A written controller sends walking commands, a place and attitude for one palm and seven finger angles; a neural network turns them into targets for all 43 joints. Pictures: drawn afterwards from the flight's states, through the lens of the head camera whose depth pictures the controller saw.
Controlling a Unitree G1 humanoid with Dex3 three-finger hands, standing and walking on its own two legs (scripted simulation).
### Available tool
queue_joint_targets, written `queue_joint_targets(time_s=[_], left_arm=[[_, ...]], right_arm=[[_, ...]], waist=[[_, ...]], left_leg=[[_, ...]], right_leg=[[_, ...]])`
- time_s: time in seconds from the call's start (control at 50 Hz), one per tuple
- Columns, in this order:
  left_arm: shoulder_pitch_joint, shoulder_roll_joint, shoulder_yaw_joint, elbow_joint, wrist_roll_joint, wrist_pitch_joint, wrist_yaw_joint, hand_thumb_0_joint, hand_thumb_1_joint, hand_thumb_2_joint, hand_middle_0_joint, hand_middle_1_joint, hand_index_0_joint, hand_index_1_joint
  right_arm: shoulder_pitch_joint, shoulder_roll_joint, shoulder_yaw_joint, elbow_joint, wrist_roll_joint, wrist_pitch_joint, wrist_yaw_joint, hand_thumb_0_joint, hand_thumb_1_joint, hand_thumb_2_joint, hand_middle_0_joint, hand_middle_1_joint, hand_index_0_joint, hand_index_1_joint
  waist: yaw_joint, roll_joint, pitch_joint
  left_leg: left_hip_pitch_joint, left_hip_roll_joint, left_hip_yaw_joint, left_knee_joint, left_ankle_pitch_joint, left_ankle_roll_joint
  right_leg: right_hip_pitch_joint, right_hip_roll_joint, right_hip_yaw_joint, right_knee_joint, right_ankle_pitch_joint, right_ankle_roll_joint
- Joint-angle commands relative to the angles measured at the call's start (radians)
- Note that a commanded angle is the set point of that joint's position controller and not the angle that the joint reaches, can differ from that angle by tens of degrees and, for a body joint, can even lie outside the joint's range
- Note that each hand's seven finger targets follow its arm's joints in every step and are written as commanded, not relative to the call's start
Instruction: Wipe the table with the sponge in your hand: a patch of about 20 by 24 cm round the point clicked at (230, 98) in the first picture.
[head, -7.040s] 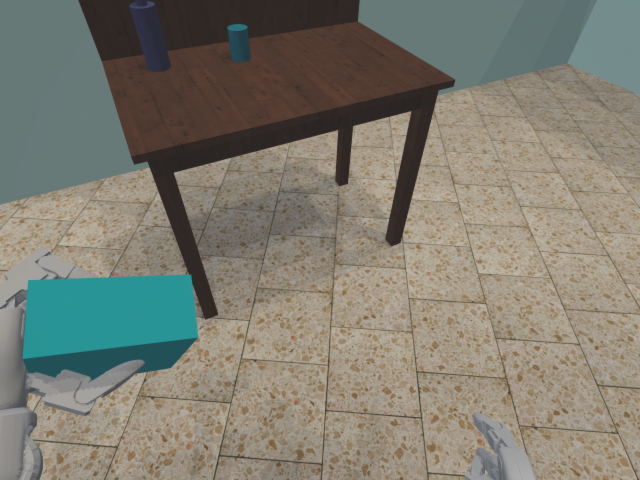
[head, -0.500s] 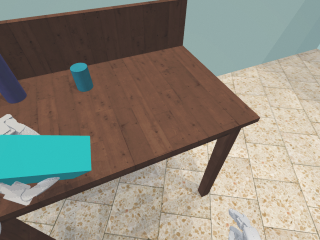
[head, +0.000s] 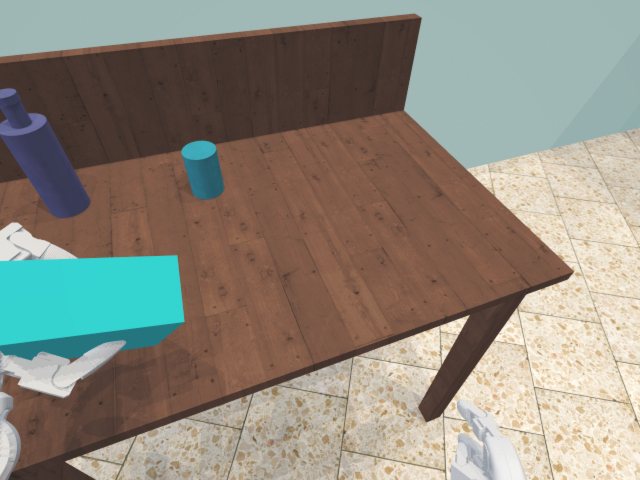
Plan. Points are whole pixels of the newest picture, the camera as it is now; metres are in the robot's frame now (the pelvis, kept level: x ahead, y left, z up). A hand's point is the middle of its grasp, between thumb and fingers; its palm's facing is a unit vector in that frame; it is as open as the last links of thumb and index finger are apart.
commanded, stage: come to a stop and stand still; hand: left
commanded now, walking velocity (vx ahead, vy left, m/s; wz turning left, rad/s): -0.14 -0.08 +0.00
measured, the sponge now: (120, 309) +0.23 +0.21 +0.16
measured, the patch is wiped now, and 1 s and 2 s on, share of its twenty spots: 0.00 0.00 0.00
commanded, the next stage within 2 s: look again from close up in 1.14 s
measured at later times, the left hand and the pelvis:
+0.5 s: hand (15, 258) +0.25 +0.29 +0.21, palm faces +0.45 -0.78 -0.44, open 9.9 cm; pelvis -0.01 +0.01 +0.01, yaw -2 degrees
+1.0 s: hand (33, 305) +0.23 +0.29 +0.17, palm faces +0.33 -0.85 -0.40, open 9.9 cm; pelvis +0.00 +0.04 +0.01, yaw -1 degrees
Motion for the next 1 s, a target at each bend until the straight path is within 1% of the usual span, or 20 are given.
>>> queue_joint_targets(time_s=[0.0,0.04,0.06,0.08,0.3,0.32,0.34,0.36,0.44,0.52,0.54,0.56,0.64,0.66,0.74,0.76,0.86,0.94,0.96,0.98], left_arm=[[-0.110,0.162,0.061,-0.235,-0.020,-0.036,0.019,0.000,0.100,1.300,-1.200,-1.600,-1.200,-1.600],[-0.119,0.215,0.106,-0.238,-0.014,-0.024,0.028,0.000,0.100,1.300,-1.200,-1.600,-1.200,-1.600],[-0.122,0.151,0.053,-0.219,-0.018,-0.023,0.022,0.000,0.100,1.300,-1.200,-1.600,-1.200,-1.600],[-0.141,0.172,0.069,-0.226,-0.014,-0.020,0.023,0.000,0.100,1.300,-1.200,-1.600,-1.200,-1.600],[-0.030,0.158,0.062,-0.248,-0.019,0.009,0.027,0.000,0.100,1.300,-1.200,-1.600,-1.200,-1.600],[-1.045,0.975,0.636,-0.472,0.137,-0.119,0.009,0.000,0.100,1.300,-1.200,-1.600,-1.200,-1.600],[-0.726,0.551,0.354,-0.012,0.048,-0.066,-0.006,0.000,0.100,1.300,-1.200,-1.600,-1.200,-1.600],[-0.455,0.324,0.194,0.047,0.018,-0.057,-0.033,0.000,0.100,1.300,-1.200,-1.600,-1.200,-1.600],[0.005,0.091,0.003,-0.095,-0.042,-0.052,-0.062,0.000,0.100,1.300,-1.200,-1.600,-1.200,-1.600],[-0.003,0.222,0.111,-0.189,-0.025,-0.054,-0.038,0.000,0.100,1.300,-1.200,-1.600,-1.200,-1.600],[0.003,0.283,0.183,-0.184,-0.016,-0.051,-0.019,0.000,0.100,1.300,-1.200,-1.600,-1.200,-1.600],[-0.020,0.227,0.138,-0.189,-0.024,-0.060,-0.026,0.000,0.100,1.300,-1.200,-1.600,-1.200,-1.600],[-0.106,0.303,0.202,-0.268,-0.011,-0.088,-0.006,0.000,0.100,1.300,-1.200,-1.600,-1.200,-1.600],[-0.108,0.228,0.139,-0.255,-0.018,-0.095,-0.013,0.000,0.100,1.300,-1.200,-1.600,-1.200,-1.600],[-0.075,0.225,0.136,-0.250,-0.005,-0.097,-0.009,0.000,0.100,1.300,-1.200,-1.600,-1.200,-1.600],[-0.063,0.168,0.079,-0.229,-0.009,-0.099,-0.018,0.000,0.100,1.300,-1.200,-1.600,-1.200,-1.600],[-0.054,0.141,0.048,-0.168,-0.002,-0.086,-0.024,0.000,0.100,1.300,-1.200,-1.600,-1.200,-1.600],[-0.084,0.215,0.117,-0.201,0.004,-0.080,-0.015,0.000,0.100,1.300,-1.200,-1.600,-1.200,-1.600],[-0.071,0.148,0.053,-0.183,-0.003,-0.083,-0.025,0.000,0.100,1.300,-1.200,-1.600,-1.200,-1.600],[-0.100,0.188,0.078,-0.226,-0.002,-0.084,-0.024,0.000,0.100,1.300,-1.200,-1.600,-1.200,-1.600]], right_arm=[[-0.110,-0.138,-0.047,-0.151,-0.002,-0.053,-0.024,0.000,-0.900,-0.900,0.200,0.300,0.200,0.300],[-0.139,-0.141,-0.039,-0.154,-0.001,-0.051,-0.039,0.000,-0.900,-0.900,0.200,0.300,0.200,0.300],[-0.129,-0.131,-0.033,-0.159,-0.003,-0.045,-0.039,0.000,-0.900,-0.900,0.200,0.300,0.200,0.300],[-0.129,-0.137,-0.039,-0.167,-0.002,-0.045,-0.040,0.000,-0.900,-0.900,0.200,0.300,0.200,0.300],[-0.117,-0.143,-0.048,-0.191,0.003,-0.017,-0.036,0.000,-0.900,-0.900,0.200,0.300,0.200,0.300],[0.011,-0.196,-0.068,-0.175,-0.054,-0.056,-0.039,0.000,-0.900,-0.900,0.200,0.300,0.200,0.300],[-0.069,-0.133,-0.056,-0.098,0.014,-0.033,-0.042,0.000,-0.900,-0.900,0.200,0.300,0.200,0.300],[-0.054,-0.168,-0.086,-0.146,-0.013,-0.037,-0.030,0.000,-0.900,-0.900,0.200,0.300,0.200,0.300],[-0.091,-0.148,-0.069,-0.198,0.030,-0.060,0.024,0.000,-0.900,-0.900,0.200,0.300,0.200,0.300],[-0.110,-0.157,-0.054,-0.216,0.011,-0.059,-0.001,0.000,-0.900,-0.900,0.200,0.300,0.200,0.300],[-0.138,-0.160,-0.051,-0.206,0.017,-0.056,-0.012,0.000,-0.900,-0.900,0.200,0.300,0.200,0.300],[-0.112,-0.155,-0.045,-0.214,0.009,-0.051,-0.020,0.000,-0.900,-0.900,0.200,0.300,0.200,0.300],[-0.123,-0.155,-0.040,-0.207,0.008,-0.067,-0.039,0.000,-0.900,-0.900,0.200,0.300,0.200,0.300],[-0.098,-0.148,-0.037,-0.204,0.005,-0.066,-0.039,0.000,-0.900,-0.900,0.200,0.300,0.200,0.300],[-0.107,-0.148,-0.038,-0.185,0.007,-0.099,-0.028,0.000,-0.900,-0.900,0.200,0.300,0.200,0.300],[-0.081,-0.147,-0.035,-0.178,0.000,-0.095,-0.025,0.000,-0.900,-0.900,0.200,0.300,0.200,0.300],[-0.076,-0.150,-0.035,-0.165,0.001,-0.086,-0.016,0.000,-0.900,-0.900,0.200,0.300,0.200,0.300],[-0.109,-0.150,-0.035,-0.178,0.008,-0.078,-0.019,0.000,-0.900,-0.900,0.200,0.300,0.200,0.300],[-0.089,-0.141,-0.030,-0.181,0.002,-0.067,-0.019,0.000,-0.900,-0.900,0.200,0.300,0.200,0.300],[-0.089,-0.144,-0.035,-0.190,0.004,-0.067,-0.019,0.000,-0.900,-0.900,0.200,0.300,0.200,0.300]], waist=[[0.002,-0.011,-0.118],[0.017,0.092,-0.118],[0.015,0.113,-0.107],[0.019,0.118,-0.112],[0.018,0.051,-0.144],[0.045,-0.086,0.016],[0.014,0.118,-0.069],[0.042,0.156,-0.123],[0.051,0.041,-0.223],[0.043,-0.104,-0.101],[0.045,-0.067,-0.099],[0.033,-0.057,-0.080],[0.033,0.082,-0.088],[0.027,0.085,-0.090],[0.033,0.107,-0.135],[0.029,0.094,-0.124],[0.025,0.033,-0.106],[0.027,0.058,-0.122],[0.024,0.065,-0.113],[0.023,0.074,-0.117]], left_leg=[[0.122,-0.016,0.007,-0.139,0.223,0.023],[0.137,0.037,-0.028,-0.244,0.251,0.035],[0.091,0.058,-0.052,-0.280,0.230,0.043],[0.073,0.071,-0.056,-0.298,0.219,0.043],[0.056,0.001,0.006,-0.274,0.114,0.027],[-0.036,0.036,0.031,-0.099,0.231,0.061],[0.112,0.051,0.015,-0.108,0.208,0.058],[0.144,0.028,0.007,-0.154,0.145,0.044],[0.213,0.008,0.052,-0.186,0.177,0.058],[0.107,0.000,0.028,-0.216,0.055,0.042],[0.131,0.010,0.031,-0.231,0.029,0.044],[0.088,0.011,0.010,-0.246,0.004,0.050],[0.089,0.020,-0.001,-0.262,-0.017,0.056],[0.062,0.022,-0.010,-0.269,-0.028,0.061],[0.131,0.014,0.004,-0.240,0.051,0.055],[0.109,0.017,-0.005,-0.244,0.043,0.058],[0.103,0.028,-0.022,-0.266,0.076,0.053],[0.120,0.029,-0.018,-0.277,0.088,0.049],[0.095,0.029,-0.026,-0.277,0.090,0.055],[0.094,0.027,-0.026,-0.273,0.111,0.053]], right_leg=[[0.016,-0.085,0.142,-0.198,0.319,-0.033],[0.035,-0.027,0.083,-0.169,0.240,0.013],[0.069,-0.012,0.052,-0.158,0.206,0.019],[0.100,-0.008,0.051,-0.155,0.203,0.020],[0.151,-0.016,0.062,-0.263,0.257,0.014],[-0.049,-0.115,0.134,-0.351,0.298,0.056],[-0.116,-0.181,0.080,-0.260,0.176,-0.043],[-0.019,-0.106,0.132,-0.216,0.249,-0.056],[0.060,-0.077,0.101,-0.196,0.262,0.015],[0.028,-0.071,0.085,-0.257,0.114,0.005],[-0.007,-0.065,0.086,-0.256,0.061,0.006],[0.011,-0.066,0.066,-0.253,0.046,0.004],[0.036,-0.057,0.092,-0.224,0.092,-0.003],[0.067,-0.057,0.064,-0.222,0.103,-0.001],[0.068,-0.060,0.080,-0.217,0.179,-0.006],[0.073,-0.058,0.059,-0.227,0.176,-0.001],[0.059,-0.048,0.042,-0.226,0.188,0.010],[0.065,-0.051,0.054,-0.213,0.191,0.008],[0.076,-0.051,0.035,-0.222,0.198,0.008],[0.090,-0.053,0.043,-0.216,0.222,0.006]])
